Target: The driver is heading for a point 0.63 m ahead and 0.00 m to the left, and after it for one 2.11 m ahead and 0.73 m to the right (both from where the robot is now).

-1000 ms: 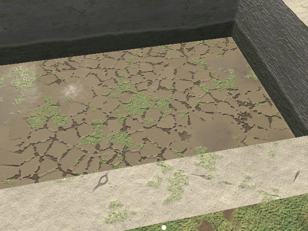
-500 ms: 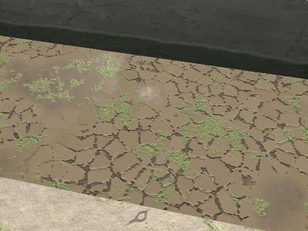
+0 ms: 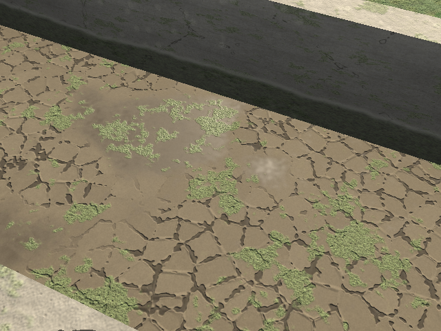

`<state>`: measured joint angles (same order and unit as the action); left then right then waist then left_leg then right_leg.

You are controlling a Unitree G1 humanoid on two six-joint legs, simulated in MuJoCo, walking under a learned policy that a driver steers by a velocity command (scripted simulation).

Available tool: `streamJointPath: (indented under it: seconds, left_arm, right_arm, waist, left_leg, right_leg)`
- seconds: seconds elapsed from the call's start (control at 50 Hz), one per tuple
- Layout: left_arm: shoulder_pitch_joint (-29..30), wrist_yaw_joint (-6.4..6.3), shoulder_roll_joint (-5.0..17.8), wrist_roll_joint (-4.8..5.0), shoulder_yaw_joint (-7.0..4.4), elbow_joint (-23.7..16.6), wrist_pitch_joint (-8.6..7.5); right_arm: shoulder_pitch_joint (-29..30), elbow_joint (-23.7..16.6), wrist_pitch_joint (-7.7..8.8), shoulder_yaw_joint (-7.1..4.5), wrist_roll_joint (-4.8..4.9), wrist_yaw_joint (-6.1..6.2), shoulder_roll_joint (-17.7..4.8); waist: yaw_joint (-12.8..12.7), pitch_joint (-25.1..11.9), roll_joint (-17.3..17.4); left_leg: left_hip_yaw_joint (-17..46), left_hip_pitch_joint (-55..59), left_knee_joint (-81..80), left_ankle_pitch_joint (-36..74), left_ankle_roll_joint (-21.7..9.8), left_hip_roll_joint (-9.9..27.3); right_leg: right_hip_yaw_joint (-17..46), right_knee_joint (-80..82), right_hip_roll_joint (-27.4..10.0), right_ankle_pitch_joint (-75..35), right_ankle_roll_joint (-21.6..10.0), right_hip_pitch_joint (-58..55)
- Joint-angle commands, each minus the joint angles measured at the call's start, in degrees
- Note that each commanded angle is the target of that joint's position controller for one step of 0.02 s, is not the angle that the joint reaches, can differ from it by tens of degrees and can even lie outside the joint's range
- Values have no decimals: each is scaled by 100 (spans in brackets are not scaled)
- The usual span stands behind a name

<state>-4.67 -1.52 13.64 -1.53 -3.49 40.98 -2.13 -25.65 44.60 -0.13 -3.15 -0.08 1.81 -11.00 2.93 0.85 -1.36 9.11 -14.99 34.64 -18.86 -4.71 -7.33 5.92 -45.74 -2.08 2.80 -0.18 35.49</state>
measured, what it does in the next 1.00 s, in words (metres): walks ahead: right foot, then left foot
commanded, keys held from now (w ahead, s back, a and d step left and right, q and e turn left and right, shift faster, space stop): w+q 0.30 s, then w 0.08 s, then no key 0.38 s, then e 0.06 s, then w+e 0.18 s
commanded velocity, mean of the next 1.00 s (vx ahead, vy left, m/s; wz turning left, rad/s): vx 0.33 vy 0.00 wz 0.26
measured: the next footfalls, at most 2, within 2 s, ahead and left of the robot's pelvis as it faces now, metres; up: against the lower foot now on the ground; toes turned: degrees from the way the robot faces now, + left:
right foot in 0.08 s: +0.19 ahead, -0.08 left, +0.00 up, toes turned -12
left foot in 0.50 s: +0.22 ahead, +0.16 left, +0.00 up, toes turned -13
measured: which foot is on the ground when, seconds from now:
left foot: down 0.00-0.10, up 0.12-0.48, down 0.50-1.00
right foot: up 0.00-0.06, down 0.08-1.00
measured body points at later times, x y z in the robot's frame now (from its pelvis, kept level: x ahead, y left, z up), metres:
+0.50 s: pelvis +0.12 +0.02 -0.01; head +0.13 +0.03 +0.44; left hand +0.13 +0.29 -0.13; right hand +0.39 -0.15 -0.07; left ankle +0.19 +0.17 -0.73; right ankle +0.13 -0.15 -0.73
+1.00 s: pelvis +0.19 +0.07 +0.01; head +0.19 +0.06 +0.46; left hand +0.27 +0.34 -0.09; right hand +0.46 -0.11 -0.06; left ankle +0.19 +0.17 -0.73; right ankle +0.15 -0.10 -0.73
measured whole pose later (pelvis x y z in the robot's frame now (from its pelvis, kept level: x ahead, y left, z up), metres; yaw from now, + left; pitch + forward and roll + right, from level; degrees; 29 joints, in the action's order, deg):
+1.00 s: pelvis +0.19 +0.07 +0.01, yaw +11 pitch +0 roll +2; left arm -15.1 0.1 16.3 0.2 2.1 33.6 1.7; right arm -1.7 35.3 -5.0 2.6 -0.3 0.0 -14.7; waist -1.1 -0.3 -1.7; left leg -2.1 -14.4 26.6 -12.3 -1.7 -2.9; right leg 4.3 -29.4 -4.4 22.3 1.0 7.4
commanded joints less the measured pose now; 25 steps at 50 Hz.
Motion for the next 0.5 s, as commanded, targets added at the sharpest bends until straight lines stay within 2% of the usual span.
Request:
streamJointPath:
  seconds: [0.02,0.04,0.06,0.08,0.1,0.12,0.14,0.16,0.18,0.2,0.24,0.26,0.3,0.32,0.34,0.38,0.42,0.44,0.46,0.48,0.5]
  left_arm:
    - [154,67,248,46,-41,-537,-82]
    - [34,89,296,122,-71,-649,-118]
    - [-310,94,444,93,-106,-591,-142]
    - [-887,99,590,44,-166,-519,-181]
    - [-1508,113,1004,-79,-259,-528,-202]
    - [-1739,195,1215,-47,-313,-492,-161]
    - [-1456,247,973,112,-252,-638,-128]
    - [-1167,230,675,67,-182,-734,-87]
    - [-867,226,518,36,-87,-855,-54]
    - [-590,228,464,1,-4,-936,-87]
    - [-443,206,441,-76,63,-902,-130]
    - [-532,217,496,-99,58,-829,-161]
    - [-780,231,705,-87,-2,-674,-137]
    - [-921,183,856,-21,-84,-594,-113]
    - [-989,166,898,-22,-96,-540,-53]
    - [-905,150,1002,-36,-116,-492,141]
    - [-955,157,1037,9,-113,-404,364]
    - [-817,169,769,39,22,-405,400]
    - [-911,195,719,110,63,-339,420]
    - [-905,225,717,144,97,-325,404]
    - [-731,242,720,118,115,-365,366]
  right_arm:
    - [72,-499,-47,-175,61,38,-846]
    - [296,-708,-46,-159,131,48,-830]
    - [531,-834,-73,-143,139,87,-845]
    - [775,-940,-54,-101,137,106,-746]
    - [404,-1041,-41,24,69,65,-321]
    - [-321,-1048,-53,-8,367,25,-338]
    - [-207,-1019,-70,-136,451,40,-862]
    - [421,-1107,-143,-215,375,74,-1187]
    - [657,-1184,-237,-213,276,87,-1205]
    - [725,-1305,-320,-175,235,91,-1107]
    - [652,-1397,-404,-117,254,0,-964]
    - [642,-1394,-403,-120,285,-38,-995]
    - [847,-1525,-403,-65,267,-77,-942]
    - [1087,-1643,-417,16,283,-66,-850]
    - [1378,-1768,-413,119,256,-64,-743]
    - [2009,-2031,-382,335,194,-75,-486]
    - [2104,-2013,-360,396,185,-86,-461]
    - [2030,-1983,-361,439,122,-70,-417]
    - [1824,-1843,-387,372,53,-49,-540]
    - [1592,-1772,-413,306,-22,-32,-737]
    - [1418,-1776,-422,244,-93,-40,-1035]
  waist:
    - [-229,-77,1109]
    - [-339,-58,1158]
    - [-604,-2,1111]
    - [-933,-230,959]
    - [-912,-960,-436]
    - [-610,-1414,-2082]
    - [-414,-840,-1681]
    - [-456,-119,-641]
    - [-389,97,-263]
    - [-267,206,-389]
    - [-112,189,-476]
    - [-145,77,-458]
    - [-242,-57,-375]
    - [-317,-138,-549]
    - [-441,-180,-484]
    - [-636,-130,-419]
    - [-706,-204,-573]
    - [-553,-336,-553]
    - [-480,-433,-557]
    - [-359,-425,-518]
    - [-241,-446,-300]
  left_leg:
    - [1333,-831,-844,1586,-725,927]
    - [1599,-806,-799,1138,-767,901]
    - [1793,-676,-533,1083,-668,919]
    - [1770,-754,92,1228,-472,759]
    - [1280,-1358,1907,-135,-121,62]
    - [881,-2348,3664,-2055,146,-399]
    - [802,-3180,4734,-1602,357,-79]
    - [545,-3264,5402,-1071,516,109]
    - [338,-3078,5645,-808,591,224]
    - [332,-2948,5634,-611,646,363]
    - [226,-2700,5356,-300,692,613]
    - [237,-2672,5142,-225,721,645]
    - [201,-2860,4377,-220,729,811]
    - [73,-2962,3911,-196,693,954]
    - [3,-2858,3240,-92,676,1114]
    - [-427,-2170,1776,-133,702,1205]
    - [-913,-1243,806,26,783,1001]
    - [-1009,-506,27,529,739,901]
    - [-1209,92,-371,696,648,665]
    - [-1121,591,-609,923,534,616]
    - [-600,995,-701,2095,377,990]
  right_leg:
    - [-617,138,521,253,-19,-1417]
    - [-559,421,585,513,39,-1696]
    - [-398,1074,480,490,-3,-2006]
    - [-71,1651,202,60,-195,-2747]
    - [1137,1618,-956,-1023,-701,-4099]
    - [3235,2112,-2195,-823,-1765,-4629]
    - [3990,2458,-2458,361,-2000,-4024]
    - [2922,2416,-2140,535,-1753,-3188]
    - [2151,2505,-1806,602,-1559,-2587]
    - [1659,2583,-1560,543,-1386,-2214]
    - [947,2678,-1210,482,-1201,-1953]
    - [802,2619,-1187,126,-1220,-2089]
    - [479,2397,-1220,-267,-1241,-2485]
    - [364,2407,-1289,-349,-1232,-2780]
    - [244,2438,-1270,-175,-1192,-2806]
    - [-87,2615,-1189,287,-1131,-2348]
    - [-192,2583,-1135,610,-1137,-2020]
    - [-273,2576,-1084,894,-1007,-1907]
    - [-292,2575,-999,1335,-895,-1864]
    - [-312,2481,-862,1679,-723,-1762]
    - [-528,2007,-553,2046,-403,-1619]
Velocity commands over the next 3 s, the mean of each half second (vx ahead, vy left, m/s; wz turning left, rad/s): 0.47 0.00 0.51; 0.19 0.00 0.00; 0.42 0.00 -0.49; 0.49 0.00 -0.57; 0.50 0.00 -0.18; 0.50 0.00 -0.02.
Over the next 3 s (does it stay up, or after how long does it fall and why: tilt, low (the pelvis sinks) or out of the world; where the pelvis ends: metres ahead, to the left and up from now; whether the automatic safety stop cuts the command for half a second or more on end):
stays up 0.20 0.04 0.01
